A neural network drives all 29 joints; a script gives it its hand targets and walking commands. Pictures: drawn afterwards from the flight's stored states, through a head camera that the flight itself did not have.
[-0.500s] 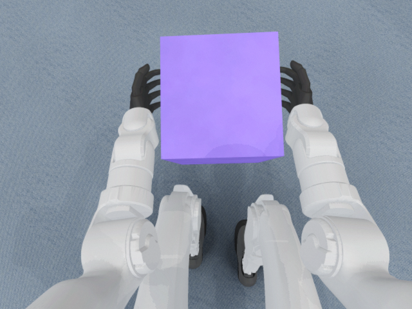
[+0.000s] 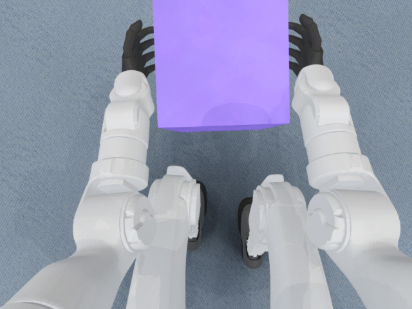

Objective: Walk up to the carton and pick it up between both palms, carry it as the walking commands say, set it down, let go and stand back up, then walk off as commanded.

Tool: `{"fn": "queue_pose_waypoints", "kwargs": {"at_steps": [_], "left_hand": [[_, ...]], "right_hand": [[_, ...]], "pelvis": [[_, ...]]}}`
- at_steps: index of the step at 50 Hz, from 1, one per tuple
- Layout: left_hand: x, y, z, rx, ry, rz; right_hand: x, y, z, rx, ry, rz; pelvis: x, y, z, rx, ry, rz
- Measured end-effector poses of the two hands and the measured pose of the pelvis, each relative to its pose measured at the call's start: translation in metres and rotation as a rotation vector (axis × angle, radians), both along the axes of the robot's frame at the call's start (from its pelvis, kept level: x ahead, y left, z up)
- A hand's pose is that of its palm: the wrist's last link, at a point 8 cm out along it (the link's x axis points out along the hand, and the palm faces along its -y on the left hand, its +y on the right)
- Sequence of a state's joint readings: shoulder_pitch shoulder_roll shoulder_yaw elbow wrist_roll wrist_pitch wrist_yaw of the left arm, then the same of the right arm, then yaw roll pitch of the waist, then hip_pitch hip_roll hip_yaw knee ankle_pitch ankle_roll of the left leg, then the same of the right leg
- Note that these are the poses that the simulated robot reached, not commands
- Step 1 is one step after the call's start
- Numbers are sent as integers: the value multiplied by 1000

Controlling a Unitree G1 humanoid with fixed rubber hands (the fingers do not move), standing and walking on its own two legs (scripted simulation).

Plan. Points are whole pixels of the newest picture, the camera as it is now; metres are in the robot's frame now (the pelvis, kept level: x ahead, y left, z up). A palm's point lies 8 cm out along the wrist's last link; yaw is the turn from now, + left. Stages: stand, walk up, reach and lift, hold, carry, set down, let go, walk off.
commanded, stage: set down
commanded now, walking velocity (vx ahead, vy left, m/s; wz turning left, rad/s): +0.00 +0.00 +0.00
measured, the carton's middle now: (220, 76) +0.51 +0.04 -0.19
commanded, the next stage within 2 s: none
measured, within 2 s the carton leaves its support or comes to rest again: neither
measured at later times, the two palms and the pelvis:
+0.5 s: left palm (147, 74) +0.51 +0.19 -0.20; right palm (290, 70) +0.53 -0.10 -0.20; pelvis +0.00 +0.00 -0.06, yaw +0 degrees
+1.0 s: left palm (149, 74) +0.51 +0.20 -0.22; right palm (284, 74) +0.53 -0.09 -0.23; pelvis -0.01 +0.00 -0.08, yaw +0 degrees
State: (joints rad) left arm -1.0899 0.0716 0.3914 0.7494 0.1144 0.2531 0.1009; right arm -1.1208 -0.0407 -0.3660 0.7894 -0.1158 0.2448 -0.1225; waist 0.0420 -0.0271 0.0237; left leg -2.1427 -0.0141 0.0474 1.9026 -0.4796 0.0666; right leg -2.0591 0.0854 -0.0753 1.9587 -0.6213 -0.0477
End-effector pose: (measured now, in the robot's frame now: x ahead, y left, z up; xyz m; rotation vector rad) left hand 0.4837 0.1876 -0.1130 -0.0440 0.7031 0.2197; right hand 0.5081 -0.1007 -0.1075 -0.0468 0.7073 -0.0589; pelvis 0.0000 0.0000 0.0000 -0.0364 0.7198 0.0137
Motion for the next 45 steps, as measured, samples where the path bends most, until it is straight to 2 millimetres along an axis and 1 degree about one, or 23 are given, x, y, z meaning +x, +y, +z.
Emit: {"fn": "queue_pose_waypoints", "kwargs": {"at_steps": [25, 32, 45], "left_hand": [[22, 3, -88, 14, 30, -16], [31, 8, -98, 27, 32, -25], [30, 7, -108, 28, 47, -35]], "right_hand": [[23, 3, -89, -1, 25, 13], [27, 7, -106, 0, 26, 20], [25, 6, -116, -2, 37, 18]], "pelvis": [[-2, -3, -55, 8, -44, -10], [-1, -3, -67, 13, -67, -10], [-4, -3, -78, 14, -89, -15]]}}
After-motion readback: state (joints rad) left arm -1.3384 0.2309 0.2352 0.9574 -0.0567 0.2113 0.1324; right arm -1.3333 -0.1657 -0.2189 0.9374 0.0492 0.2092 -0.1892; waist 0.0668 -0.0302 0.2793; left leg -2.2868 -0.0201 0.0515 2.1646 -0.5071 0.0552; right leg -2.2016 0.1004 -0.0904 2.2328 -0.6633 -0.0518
